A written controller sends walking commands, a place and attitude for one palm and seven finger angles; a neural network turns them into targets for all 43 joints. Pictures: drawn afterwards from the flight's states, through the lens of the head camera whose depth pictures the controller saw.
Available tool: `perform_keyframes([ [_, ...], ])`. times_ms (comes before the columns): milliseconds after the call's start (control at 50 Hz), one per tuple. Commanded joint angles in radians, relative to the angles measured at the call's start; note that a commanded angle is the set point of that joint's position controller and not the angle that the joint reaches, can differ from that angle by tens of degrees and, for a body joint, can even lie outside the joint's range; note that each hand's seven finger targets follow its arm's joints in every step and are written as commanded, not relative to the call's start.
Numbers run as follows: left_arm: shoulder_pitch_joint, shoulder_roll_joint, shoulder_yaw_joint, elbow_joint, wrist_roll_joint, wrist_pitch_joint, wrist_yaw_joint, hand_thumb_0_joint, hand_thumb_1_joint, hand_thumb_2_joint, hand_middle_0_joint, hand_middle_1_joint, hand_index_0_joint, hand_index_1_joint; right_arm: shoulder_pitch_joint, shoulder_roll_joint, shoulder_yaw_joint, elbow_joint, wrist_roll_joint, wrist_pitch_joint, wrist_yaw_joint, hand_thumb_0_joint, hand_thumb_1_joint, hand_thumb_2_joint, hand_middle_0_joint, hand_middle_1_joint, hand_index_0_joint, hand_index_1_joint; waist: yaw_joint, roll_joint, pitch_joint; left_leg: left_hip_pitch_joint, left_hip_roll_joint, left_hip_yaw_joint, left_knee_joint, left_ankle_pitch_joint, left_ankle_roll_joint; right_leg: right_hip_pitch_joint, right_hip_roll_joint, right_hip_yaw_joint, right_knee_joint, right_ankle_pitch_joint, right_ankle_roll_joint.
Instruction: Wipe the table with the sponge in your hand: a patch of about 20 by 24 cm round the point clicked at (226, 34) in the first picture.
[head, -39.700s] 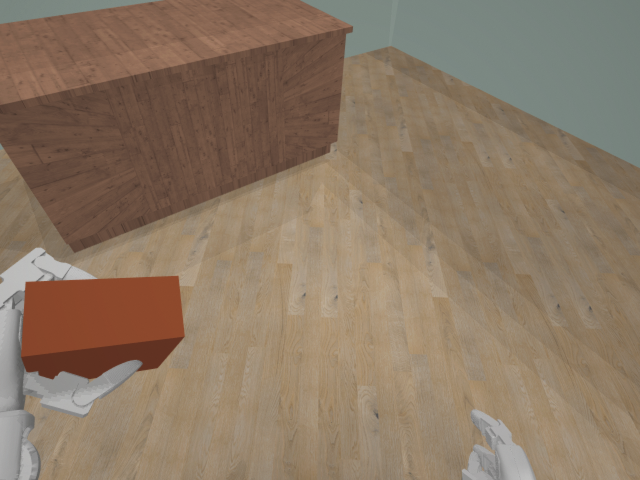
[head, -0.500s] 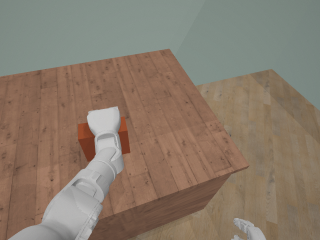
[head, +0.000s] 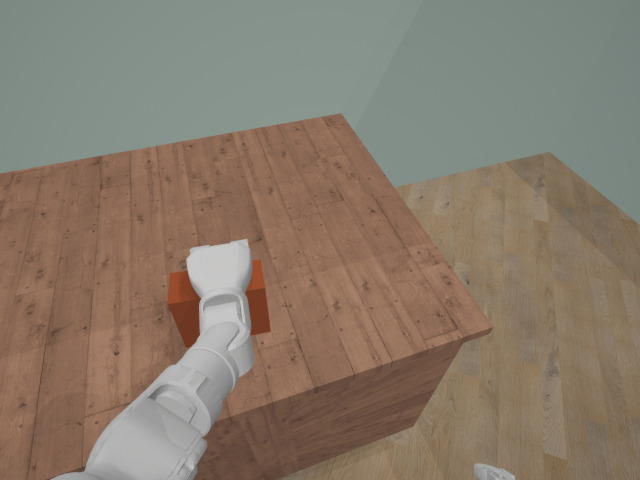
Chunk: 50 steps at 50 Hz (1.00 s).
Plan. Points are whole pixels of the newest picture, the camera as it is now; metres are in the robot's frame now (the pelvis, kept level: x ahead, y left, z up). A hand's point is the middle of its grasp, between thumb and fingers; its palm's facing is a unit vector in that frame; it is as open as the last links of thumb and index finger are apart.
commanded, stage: wipe back along the third lane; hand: left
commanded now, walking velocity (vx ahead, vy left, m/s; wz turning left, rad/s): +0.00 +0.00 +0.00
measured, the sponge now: (224, 310) +0.37 +0.18 -0.05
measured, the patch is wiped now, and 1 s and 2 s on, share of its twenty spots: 1.00 1.00 1.00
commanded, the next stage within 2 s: slide back across to the middle lane in 1.18 s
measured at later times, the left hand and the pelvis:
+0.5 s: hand (232, 308) +0.35 +0.16 -0.01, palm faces -0.07 -0.02 -1.00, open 10.1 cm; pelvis +0.00 -0.01 +0.00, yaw +0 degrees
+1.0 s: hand (233, 309) +0.35 +0.15 -0.01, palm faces -0.06 -0.02 -1.00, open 10.1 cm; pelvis +0.00 -0.01 +0.00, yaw +0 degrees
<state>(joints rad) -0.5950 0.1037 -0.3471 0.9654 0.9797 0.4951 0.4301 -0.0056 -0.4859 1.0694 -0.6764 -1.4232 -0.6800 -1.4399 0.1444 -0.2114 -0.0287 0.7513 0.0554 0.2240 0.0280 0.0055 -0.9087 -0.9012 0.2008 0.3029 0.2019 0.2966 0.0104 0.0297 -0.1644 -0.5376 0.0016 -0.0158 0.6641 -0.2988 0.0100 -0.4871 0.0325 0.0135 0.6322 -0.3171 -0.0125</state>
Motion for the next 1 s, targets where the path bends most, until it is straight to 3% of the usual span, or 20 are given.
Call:
perform_keyframes([
  [0, -0.142, -0.019, -0.002, -0.041, -0.023, -0.024, -0.027, 0.0, 0.1, 1.3, -1.2, -1.6, -1.2, -1.6, -0.12, -0.125, -0.035, -0.144, 0.002, -0.045, -0.007, 0.0, -0.9, -0.9, 0.2, 0.3, 0.2, 0.3, -0.006, -0.121, -0.176, 0.148, -0.009, 0.019, -0.077, 0.129, 0.016, 0.059, 0.018, -0.044, -0.1, 0.197, -0.057],
  [60, -0.135, -0.056, -0.039, -0.047, -0.018, -0.023, -0.024, 0.0, 0.1, 1.3, -1.2, -1.6, -1.2, -1.6, -0.129, -0.12, -0.032, -0.146, 0.002, -0.046, -0.004, 0.0, -0.9, -0.9, 0.2, 0.3, 0.2, 0.3, -0.012, -0.113, -0.163, 0.149, -0.009, 0.026, -0.078, 0.129, 0.016, 0.055, 0.016, -0.039, -0.103, 0.207, -0.057],
  [80, -0.13, -0.049, -0.021, -0.074, -0.024, -0.029, -0.026, 0.0, 0.1, 1.3, -1.2, -1.6, -1.2, -1.6, -0.137, -0.117, -0.036, -0.153, 0.004, -0.048, -0.001, 0.0, -0.9, -0.9, 0.2, 0.3, 0.2, 0.3, -0.003, -0.11, -0.186, 0.158, -0.007, 0.021, -0.077, 0.148, 0.015, 0.068, 0.017, -0.04, -0.097, 0.221, -0.06],
  [240, -0.024, -0.051, -0.046, -0.134, -0.03, -0.005, -0.03, 0.0, 0.1, 1.3, -1.2, -1.6, -1.2, -1.6, -0.169, -0.119, -0.031, -0.171, 0.008, -0.041, 0.004, 0.0, -0.9, -0.9, 0.2, 0.3, 0.2, 0.3, 0.008, -0.134, -0.145, 0.159, -0.018, 0.031, -0.079, 0.144, 0.019, 0.098, 0.01, -0.026, -0.113, 0.251, -0.056],
  [340, -0.013, -0.036, -0.051, -0.162, -0.015, 0.008, -0.043, 0.0, 0.1, 1.3, -1.2, -1.6, -1.2, -1.6, -0.183, -0.12, -0.025, -0.176, 0.009, -0.036, 0.002, 0.0, -0.9, -0.9, 0.2, 0.3, 0.2, 0.3, 0.009, -0.126, -0.121, 0.162, -0.023, 0.029, -0.08, 0.144, 0.019, 0.096, 0.01, -0.017, -0.113, 0.258, -0.058],
  [400, -0.019, 0.011, -0.013, -0.181, -0.012, 0.008, -0.05, 0.0, 0.1, 1.3, -1.2, -1.6, -1.2, -1.6, -0.185, -0.125, -0.023, -0.176, 0.008, -0.033, -0.008, 0.0, -0.9, -0.9, 0.2, 0.3, 0.2, 0.3, 0.012, -0.143, -0.134, 0.16, -0.025, 0.027, -0.077, 0.152, 0.018, 0.115, 0.008, -0.008, -0.108, 0.287, -0.056],
  [440, -0.019, -0.006, -0.029, -0.175, -0.006, 0.011, -0.054, 0.0, 0.1, 1.3, -1.2, -1.6, -1.2, -1.6, -0.187, -0.122, -0.022, -0.176, 0.008, -0.033, -0.009, 0.0, -0.9, -0.9, 0.2, 0.3, 0.2, 0.3, 0.008, -0.128, -0.118, 0.159, -0.025, 0.027, -0.078, 0.152, 0.016, 0.1, 0.007, -0.011, -0.108, 0.284, -0.057],
  [480, -0.007, -0.012, -0.024, -0.197, -0.002, 0.001, -0.057, 0.0, 0.1, 1.3, -1.2, -1.6, -1.2, -1.6, -0.191, -0.118, -0.027, -0.183, 0.007, -0.034, -0.006, 0.0, -0.9, -0.9, 0.2, 0.3, 0.2, 0.3, 0.019, -0.12, -0.156, 0.171, -0.024, 0.024, -0.07, 0.189, 0.016, 0.116, 0.008, -0.007, -0.096, 0.328, -0.063],
  [540, 0.009, -0.036, -0.061, -0.201, 0.007, -0.001, -0.061, 0.0, 0.1, 1.3, -1.2, -1.6, -1.2, -1.6, -0.182, -0.12, -0.027, -0.185, 0.005, -0.03, -0.002, 0.0, -0.9, -0.9, 0.2, 0.3, 0.2, 0.3, 0.009, -0.116, -0.161, 0.173, -0.023, 0.029, -0.058, 0.201, 0.016, 0.11, 0.008, -0.014, -0.083, 0.354, -0.062],
  [580, 0.033, 0.002, -0.011, -0.209, 0.006, -0.004, -0.059, 0.0, 0.1, 1.3, -1.2, -1.6, -1.2, -1.6, -0.187, -0.124, -0.03, -0.185, 0.003, -0.03, -0.001, 0.0, -0.9, -0.9, 0.2, 0.3, 0.2, 0.3, 0.025, -0.136, -0.177, 0.166, -0.023, 0.021, -0.054, 0.219, 0.015, 0.125, 0.01, -0.005, -0.078, 0.38, -0.067],
  [620, 0.003, -0.038, -0.065, -0.216, 0.006, 0.0, -0.061, 0.0, 0.1, 1.3, -1.2, -1.6, -1.2, -1.6, -0.188, -0.121, -0.028, -0.187, 0.006, -0.028, -0.001, 0.0, -0.9, -0.9, 0.2, 0.3, 0.2, 0.3, 0.003, -0.13, -0.155, 0.168, -0.023, 0.026, -0.049, 0.202, 0.017, 0.102, 0.008, -0.012, -0.078, 0.362, -0.06],
  [660, 0.016, -0.037, -0.061, -0.213, 0.005, 0.002, -0.061, 0.0, 0.1, 1.3, -1.2, -1.6, -1.2, -1.6, -0.185, -0.122, -0.029, -0.187, 0.006, -0.031, -0.002, 0.0, -0.9, -0.9, 0.2, 0.3, 0.2, 0.3, 0.007, -0.138, -0.155, 0.162, -0.024, 0.027, -0.05, 0.195, 0.018, 0.104, 0.008, -0.01, -0.081, 0.354, -0.06],
  [680, 0.01, 0.005, -0.012, -0.217, 0.001, 0.001, -0.06, 0.0, 0.1, 1.3, -1.2, -1.6, -1.2, -1.6, -0.189, -0.126, -0.03, -0.184, 0.006, -0.031, -0.004, 0.0, -0.9, -0.9, 0.2, 0.3, 0.2, 0.3, 0.018, -0.158, -0.171, 0.158, -0.022, 0.017, -0.053, 0.203, 0.016, 0.113, 0.011, -0.005, -0.078, 0.36, -0.064],
  [700, 0.012, -0.021, -0.044, -0.221, 0.001, 0.003, -0.061, 0.0, 0.1, 1.3, -1.2, -1.6, -1.2, -1.6, -0.188, -0.123, -0.028, -0.187, 0.006, -0.032, -0.006, 0.0, -0.9, -0.9, 0.2, 0.3, 0.2, 0.3, 0.011, -0.129, -0.167, 0.165, -0.025, 0.027, -0.047, 0.201, 0.019, 0.112, 0.007, -0.008, -0.076, 0.363, -0.059],
  [780, 0.033, -0.01, -0.022, -0.222, 0.0, 0.004, -0.062, 0.0, 0.1, 1.3, -1.2, -1.6, -1.2, -1.6, -0.19, -0.124, -0.03, -0.184, 0.006, -0.033, -0.005, 0.0, -0.9, -0.9, 0.2, 0.3, 0.2, 0.3, 0.021, -0.14, -0.17, 0.156, -0.022, 0.02, -0.048, 0.211, 0.016, 0.108, 0.01, -0.01, -0.071, 0.37, -0.064],
  [820, 0.003, -0.026, -0.052, -0.214, 0.005, 0.004, -0.058, 0.0, 0.1, 1.3, -1.2, -1.6, -1.2, -1.6, -0.185, -0.122, -0.028, -0.182, 0.008, -0.032, -0.005, 0.0, -0.9, -0.9, 0.2, 0.3, 0.2, 0.3, 0.005, -0.132, -0.148, 0.155, -0.022, 0.023, -0.047, 0.184, 0.017, 0.085, 0.011, -0.016, -0.073, 0.328, -0.06],
  [860, 0.014, -0.041, -0.064, -0.21, 0.01, 0.004, -0.058, 0.0, 0.1, 1.3, -1.2, -1.6, -1.2, -1.6, -0.181, -0.122, -0.029, -0.182, 0.008, -0.033, -0.001, 0.0, -0.9, -0.9, 0.2, 0.3, 0.2, 0.3, 0.009, -0.119, -0.153, 0.159, -0.02, 0.023, -0.046, 0.189, 0.016, 0.077, 0.013, -0.021, -0.067, 0.319, -0.064],
  [880, 0.024, -0.022, -0.034, -0.22, 0.003, 0.005, -0.059, 0.0, 0.1, 1.3, -1.2, -1.6, -1.2, -1.6, -0.186, -0.123, -0.031, -0.186, 0.007, -0.035, 0.0, 0.0, -0.9, -0.9, 0.2, 0.3, 0.2, 0.3, 0.024, -0.129, -0.172, 0.156, -0.02, 0.017, -0.049, 0.198, 0.016, 0.091, 0.016, -0.019, -0.067, 0.33, -0.067],
  [940, -0.017, -0.028, -0.052, -0.201, 0.002, 0.009, -0.055, 0.0, 0.1, 1.3, -1.2, -1.6, -1.2, -1.6, -0.18, -0.123, -0.027, -0.182, 0.009, -0.034, -0.006, 0.0, -0.9, -0.9, 0.2, 0.3, 0.2, 0.3, 0.004, -0.141, -0.15, 0.146, -0.021, 0.022, -0.05, 0.159, 0.018, 0.074, 0.014, -0.019, -0.077, 0.282, -0.059],
  [980, -0.014, -0.009, -0.022, -0.206, -0.005, 0.009, -0.054, 0.0, 0.1, 1.3, -1.2, -1.6, -1.2, -1.6, -0.185, -0.122, -0.028, -0.184, 0.011, -0.037, -0.007, 0.0, -0.9, -0.9, 0.2, 0.3, 0.2, 0.3, 0.018, -0.124, -0.16, 0.145, -0.02, 0.017, -0.055, 0.16, 0.017, 0.077, 0.016, -0.018, -0.076, 0.277, -0.063],
])
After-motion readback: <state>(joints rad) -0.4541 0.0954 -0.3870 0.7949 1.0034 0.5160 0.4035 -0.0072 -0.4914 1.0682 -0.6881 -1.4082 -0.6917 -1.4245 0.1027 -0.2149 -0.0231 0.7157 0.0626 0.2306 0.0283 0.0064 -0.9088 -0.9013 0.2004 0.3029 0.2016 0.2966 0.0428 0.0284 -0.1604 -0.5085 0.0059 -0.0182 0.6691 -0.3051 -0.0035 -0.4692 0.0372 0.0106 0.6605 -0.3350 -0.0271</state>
